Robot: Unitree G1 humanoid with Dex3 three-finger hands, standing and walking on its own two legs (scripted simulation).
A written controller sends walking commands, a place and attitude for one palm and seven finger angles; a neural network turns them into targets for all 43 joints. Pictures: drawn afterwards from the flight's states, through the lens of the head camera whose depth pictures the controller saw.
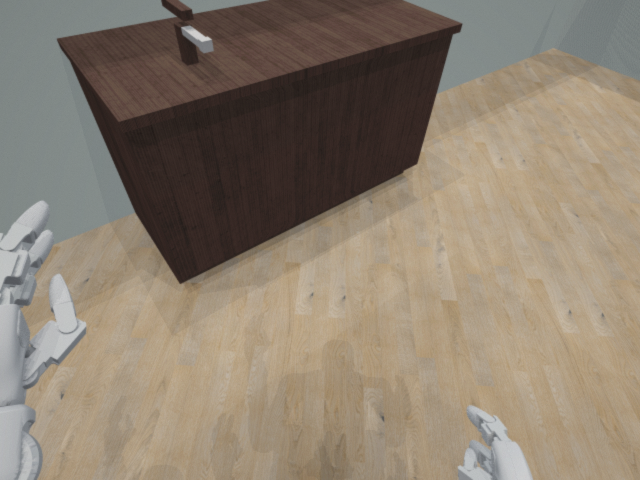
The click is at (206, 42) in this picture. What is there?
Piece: tap's lever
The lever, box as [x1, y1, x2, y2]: [198, 37, 213, 52]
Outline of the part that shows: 198,38 199,48 201,51 207,52 213,50 211,39 208,37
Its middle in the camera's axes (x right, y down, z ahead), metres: -0.30 -0.49 +0.99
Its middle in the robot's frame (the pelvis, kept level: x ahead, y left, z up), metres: +1.06 +0.36 +0.07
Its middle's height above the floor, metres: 0.85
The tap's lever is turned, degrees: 0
